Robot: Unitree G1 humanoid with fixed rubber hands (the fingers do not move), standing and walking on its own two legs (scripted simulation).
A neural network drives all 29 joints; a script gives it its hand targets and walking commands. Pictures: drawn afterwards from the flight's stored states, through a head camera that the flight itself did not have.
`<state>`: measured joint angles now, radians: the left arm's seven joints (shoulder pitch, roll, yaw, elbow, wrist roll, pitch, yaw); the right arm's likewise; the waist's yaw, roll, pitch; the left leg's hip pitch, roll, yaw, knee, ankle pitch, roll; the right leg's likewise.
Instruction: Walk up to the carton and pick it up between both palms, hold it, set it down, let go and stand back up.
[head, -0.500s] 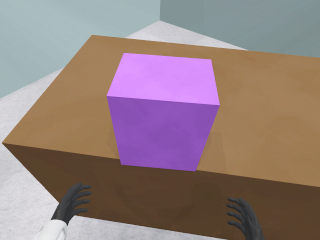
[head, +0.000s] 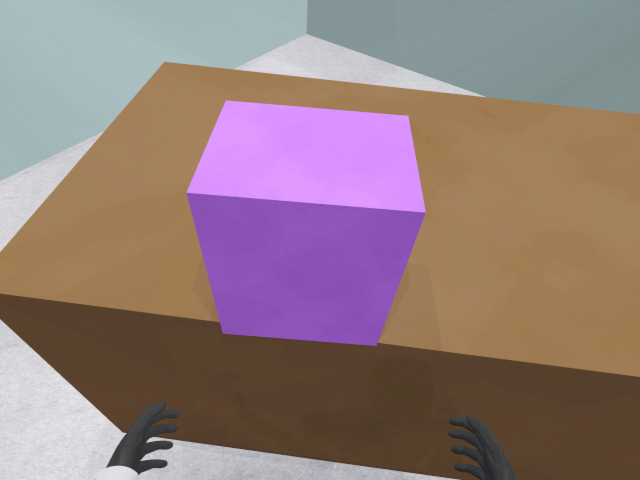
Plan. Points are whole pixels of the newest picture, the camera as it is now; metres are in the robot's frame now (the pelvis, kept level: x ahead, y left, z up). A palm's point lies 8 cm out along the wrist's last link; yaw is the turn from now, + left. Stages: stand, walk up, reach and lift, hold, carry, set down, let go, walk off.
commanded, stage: let go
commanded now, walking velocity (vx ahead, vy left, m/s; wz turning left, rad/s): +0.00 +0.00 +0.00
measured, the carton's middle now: (307, 233) +0.40 +0.02 +0.09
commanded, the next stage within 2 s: stand in 0.08 s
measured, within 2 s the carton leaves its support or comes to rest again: neither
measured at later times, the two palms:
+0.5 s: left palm out of the picture +0.02 +0.27 -0.12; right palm out of the picture -0.02 -0.23 -0.13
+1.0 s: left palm out of the picture -0.07 +0.26 -0.14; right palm out of the picture -0.08 -0.20 -0.15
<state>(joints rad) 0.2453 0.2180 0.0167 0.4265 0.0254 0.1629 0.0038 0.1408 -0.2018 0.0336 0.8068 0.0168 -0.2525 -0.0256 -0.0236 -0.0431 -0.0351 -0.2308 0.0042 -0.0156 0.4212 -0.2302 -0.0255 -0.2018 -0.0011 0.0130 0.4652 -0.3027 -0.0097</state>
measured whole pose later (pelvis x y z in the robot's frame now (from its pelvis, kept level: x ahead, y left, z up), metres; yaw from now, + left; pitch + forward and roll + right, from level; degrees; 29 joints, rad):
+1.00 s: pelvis -0.04 +0.03 +0.00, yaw -3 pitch +0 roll +0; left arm 0.44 0.18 -0.02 0.99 0.03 -0.02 0.03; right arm 0.36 -0.19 -0.03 1.07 -0.03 0.01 0.00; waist 0.00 0.00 -0.03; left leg -0.29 -0.01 0.03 0.50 -0.22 0.02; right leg -0.26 -0.01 0.08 0.51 -0.25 0.04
